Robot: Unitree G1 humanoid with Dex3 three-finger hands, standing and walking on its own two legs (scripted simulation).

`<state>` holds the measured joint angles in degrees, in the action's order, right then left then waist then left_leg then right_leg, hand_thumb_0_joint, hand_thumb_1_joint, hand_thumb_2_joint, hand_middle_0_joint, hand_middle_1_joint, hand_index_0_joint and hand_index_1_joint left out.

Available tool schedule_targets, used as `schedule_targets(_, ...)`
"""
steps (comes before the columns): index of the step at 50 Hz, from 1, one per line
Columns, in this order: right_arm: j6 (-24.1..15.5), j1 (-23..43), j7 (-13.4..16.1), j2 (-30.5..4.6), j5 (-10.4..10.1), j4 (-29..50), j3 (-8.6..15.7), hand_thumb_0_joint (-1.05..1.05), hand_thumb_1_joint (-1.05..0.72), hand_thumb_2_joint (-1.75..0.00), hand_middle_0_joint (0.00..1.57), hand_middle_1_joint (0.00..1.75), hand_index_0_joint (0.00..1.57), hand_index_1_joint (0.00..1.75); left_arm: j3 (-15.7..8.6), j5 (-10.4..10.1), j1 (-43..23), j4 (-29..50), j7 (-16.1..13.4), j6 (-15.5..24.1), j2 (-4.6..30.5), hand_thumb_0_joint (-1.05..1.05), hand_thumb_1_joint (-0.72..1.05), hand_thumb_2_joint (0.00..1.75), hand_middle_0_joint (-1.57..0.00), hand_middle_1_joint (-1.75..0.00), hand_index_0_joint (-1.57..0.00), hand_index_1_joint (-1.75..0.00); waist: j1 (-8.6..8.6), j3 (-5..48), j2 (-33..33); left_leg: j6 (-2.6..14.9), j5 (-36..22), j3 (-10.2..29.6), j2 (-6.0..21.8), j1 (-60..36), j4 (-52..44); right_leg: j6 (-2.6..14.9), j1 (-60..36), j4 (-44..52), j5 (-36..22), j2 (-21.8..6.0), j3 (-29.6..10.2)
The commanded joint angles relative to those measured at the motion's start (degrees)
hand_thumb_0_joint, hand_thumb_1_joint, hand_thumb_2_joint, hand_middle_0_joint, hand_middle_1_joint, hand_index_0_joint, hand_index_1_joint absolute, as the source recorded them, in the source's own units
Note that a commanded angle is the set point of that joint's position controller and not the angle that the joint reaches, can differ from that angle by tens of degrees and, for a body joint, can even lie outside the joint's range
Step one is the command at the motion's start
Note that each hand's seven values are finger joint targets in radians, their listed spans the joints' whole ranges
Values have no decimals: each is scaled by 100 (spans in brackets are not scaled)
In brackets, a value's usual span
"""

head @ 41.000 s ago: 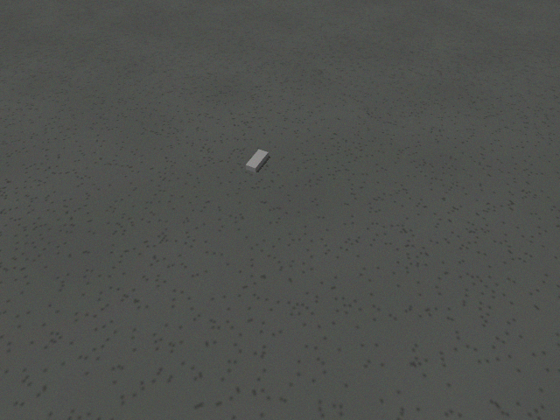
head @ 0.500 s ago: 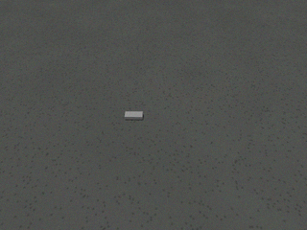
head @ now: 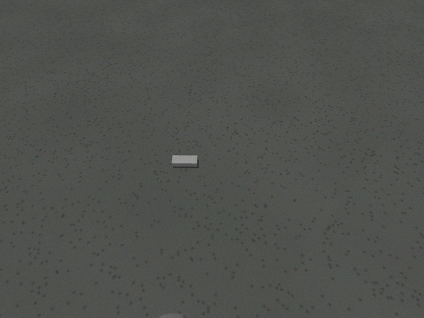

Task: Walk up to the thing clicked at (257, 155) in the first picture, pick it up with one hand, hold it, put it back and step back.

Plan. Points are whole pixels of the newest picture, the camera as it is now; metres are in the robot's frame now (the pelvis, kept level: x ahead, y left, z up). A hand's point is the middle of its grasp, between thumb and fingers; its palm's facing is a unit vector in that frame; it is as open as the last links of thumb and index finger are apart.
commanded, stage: step back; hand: left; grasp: from above
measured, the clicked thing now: (184, 160) +1.04 +0.21 -0.74
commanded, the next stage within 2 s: stand in 0.28 s
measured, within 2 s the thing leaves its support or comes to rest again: neither
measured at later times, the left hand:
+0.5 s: hand out of the picture +0.12 +0.27 -0.14, palm faces -0.03 -0.94 -0.33, open 7.4 cm
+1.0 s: hand out of the picture +0.08 +0.27 -0.14, palm faces -0.06 -0.94 -0.34, open 7.4 cm
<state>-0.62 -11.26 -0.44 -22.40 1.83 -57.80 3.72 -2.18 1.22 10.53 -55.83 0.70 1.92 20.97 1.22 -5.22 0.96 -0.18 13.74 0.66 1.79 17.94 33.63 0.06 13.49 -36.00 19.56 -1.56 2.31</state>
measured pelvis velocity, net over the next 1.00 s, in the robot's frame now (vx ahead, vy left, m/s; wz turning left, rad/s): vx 0.01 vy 0.01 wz -0.03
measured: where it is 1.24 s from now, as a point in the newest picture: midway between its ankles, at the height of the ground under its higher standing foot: outside the picture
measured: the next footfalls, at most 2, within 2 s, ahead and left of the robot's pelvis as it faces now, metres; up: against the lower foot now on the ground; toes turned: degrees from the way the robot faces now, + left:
none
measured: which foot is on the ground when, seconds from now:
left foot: down 0.00-1.00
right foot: down 0.00-1.00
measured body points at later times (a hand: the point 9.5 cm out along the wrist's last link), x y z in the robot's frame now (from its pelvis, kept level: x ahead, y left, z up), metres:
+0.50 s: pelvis +0.03 +0.02 +0.02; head +0.03 +0.02 +0.47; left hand +0.12 +0.32 -0.11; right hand +0.14 -0.28 -0.10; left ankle +0.06 +0.14 -0.73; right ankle +0.00 -0.12 -0.73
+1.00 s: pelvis +0.01 +0.01 +0.02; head +0.02 +0.01 +0.47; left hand +0.09 +0.31 -0.11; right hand +0.07 -0.29 -0.11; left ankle +0.06 +0.14 -0.73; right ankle +0.00 -0.12 -0.73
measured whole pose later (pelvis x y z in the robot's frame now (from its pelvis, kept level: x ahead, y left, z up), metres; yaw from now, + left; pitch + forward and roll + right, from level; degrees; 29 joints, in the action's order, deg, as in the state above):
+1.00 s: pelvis +0.01 +0.01 +0.02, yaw -2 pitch -3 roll +0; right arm -0.4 -6.4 -0.9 -19.8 0.7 -66.6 0.9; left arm -0.2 0.6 7.1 -66.1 1.0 0.6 20.3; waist -0.4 -3.3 0.4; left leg -0.8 6.8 -1.5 1.9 9.8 19.3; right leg -1.4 4.8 -18.8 11.3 -1.4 0.5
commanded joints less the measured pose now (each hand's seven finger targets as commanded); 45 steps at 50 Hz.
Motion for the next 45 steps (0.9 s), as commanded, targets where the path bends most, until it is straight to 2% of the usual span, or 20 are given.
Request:
schedule_targets(1,-173,305,116,-1299,-25,376,195,0,-90,-90,20,30,20,30,-160,-176,-124,447,-139,-5,999,0,90,90,-20,-30,-20,-30,30,1001,398,765,-1122,1502,1277,-590,-1045,61,203,-127,-547,-10,-352)
schedule_targets(2,-135,550,88,-1458,-65,384,216,0,-90,-90,20,30,20,30,-210,-159,-72,274,-164,-52,1142,0,90,90,-20,-30,-20,-30,76,856,552,1017,-468,1508,1441,18,-1136,98,-368,-42,408,23,-280)
schedule_targets(4,-96,765,77,-1195,-45,281,101,0,-90,-90,20,30,20,30,-187,-65,-182,154,-157,-15,1130,0,90,90,-20,-30,-20,-30,116,713,439,607,-459,1073,1064,90,-1025,166,-546,641,-189,-146,-472)
schedule_targets(5,-82,840,74,-1129,-53,272,67,0,-90,-90,20,30,20,30,-199,-60,-161,78,-146,6,1196,0,90,90,-20,-30,-20,-30,85,602,507,394,-134,883,814,125,-992,194,-502,845,-469,-238,-615)
schedule_targets(6,-86,894,74,-1054,-77,240,35,0,-90,-90,20,30,20,30,-215,-59,-176,34,-141,33,1290,0,90,90,-20,-30,-20,-30,55,579,456,281,-154,707,655,37,-877,221,-446,997,-777,-351,-755)
schedule_targets(8,-96,855,69,-1013,-74,114,17,0,-90,-90,20,30,20,30,-217,-61,-354,-17,-141,60,1351,0,90,90,-20,-30,-20,-30,-62,726,270,232,-656,519,560,-428,-786,232,-321,1075,-1329,-484,-831)
schedule_targets(13,-113,1034,76,-999,-107,-100,26,0,-90,-90,20,30,20,30,-182,-78,-455,-196,-162,63,1216,0,90,90,-20,-30,-20,-30,-60,1054,150,306,-1661,446,716,-904,-845,135,-618,1208,-1947,-449,-615)
schedule_targets(14,-154,873,59,-984,-150,-111,-39,0,-90,-90,20,30,20,30,-37,-144,-435,-316,-126,79,1025,0,90,90,-20,-30,-20,-30,-128,1160,139,260,-2138,476,672,-1214,-950,112,-730,1275,-2225,-494,-634)
schedule_targets(15,-177,873,65,-1001,-146,-141,-25,0,-90,-90,20,30,20,30,-49,-143,-483,-329,-129,81,1036,0,90,90,-20,-30,-20,-30,-140,1210,107,254,-2492,461,718,-1326,-972,79,-815,1274,-2382,-482,-587)
schedule_targets(21,-174,1079,61,-939,-150,-214,-62,0,-90,-90,20,30,20,30,-32,-102,-669,-481,-128,61,1118,0,90,90,-20,-30,-20,-30,-124,1000,-37,180,-2351,374,675,-1469,-1250,22,-857,1636,-2280,-546,-561)
schedule_targets(24,-146,1201,58,-913,-153,-221,-59,0,-90,-90,20,30,20,30,-24,-84,-738,-524,-123,54,1107,0,90,90,-20,-30,-20,-30,-113,835,-61,140,-1825,341,625,-1384,-1386,18,-805,1846,-1979,-582,-571)
schedule_targets(27,-125,1205,35,-910,-147,-274,-69,0,-90,-90,20,30,20,30,-20,-77,-778,-575,-109,44,1131,0,90,90,-20,-30,-20,-30,-120,565,-53,111,-1037,386,601,-1142,-1647,15,-739,2055,-1271,-578,-614)
schedule_targets(30,-149,1189,34,-934,-140,-284,-66,0,-90,-90,20,30,20,30,-36,-56,-735,-609,-99,30,1125,0,90,90,-20,-30,-20,-30,-103,623,28,91,-989,380,605,-1154,-1736,29,-773,2060,-1288,-580,-601)
schedule_targets(32,-174,1172,26,-941,-142,-303,-78,0,-90,-90,20,30,20,30,-34,-71,-729,-612,-94,46,1114,0,90,90,-20,-30,-20,-30,-83,767,62,103,-1322,378,630,-1215,-1717,31,-914,2023,-1484,-616,-604)
schedule_targets(33,-172,1178,32,-922,-144,-313,-80,0,-90,-90,20,30,20,30,-39,-68,-722,-620,-95,36,1136,0,90,90,-20,-30,-20,-30,-78,685,-17,85,-1186,383,616,-1236,-1751,27,-798,2046,-1349,-590,-596)
schedule_targets(34,-169,1066,31,-920,-136,-350,-97,0,-90,-90,20,30,20,30,-34,-69,-748,-636,-83,31,1112,0,90,90,-20,-30,-20,-30,-124,553,11,76,-715,425,613,-1052,-1875,23,-774,2062,-1095,-569,-599)
schedule_targets(35,-161,1140,27,-947,-125,-347,-85,0,-90,-90,20,30,20,30,-31,-66,-715,-646,-84,22,1125,0,90,90,-20,-30,-20,-30,-82,483,7,67,-520,433,592,-1051,-1896,35,-682,2099,-941,-575,-603)
schedule_targets(38,-151,1100,21,-1007,-133,-379,-76,0,-90,-90,20,30,20,30,-27,-58,-695,-643,-69,18,1117,0,90,90,-20,-30,-20,-30,-93,556,72,77,-279,481,615,-1053,-1939,48,-660,2119,-894,-577,-608)
schedule_targets(42,-147,985,22,-976,-128,-427,-90,0,-90,-90,20,30,20,30,-28,-60,-710,-636,-76,32,1162,0,90,90,-20,-30,-20,-30,-125,625,-64,89,-677,430,605,-1185,-1825,53,-649,2134,-1031,-616,-648)
schedule_targets(45,-137,915,21,-955,-114,-447,-95,0,-90,-90,20,30,20,30,-24,-74,-695,-634,-78,23,1171,0,90,90,-20,-30,-20,-30,-154,524,-74,71,-527,415,578,-1085,-1845,56,-561,2164,-827,-601,-662)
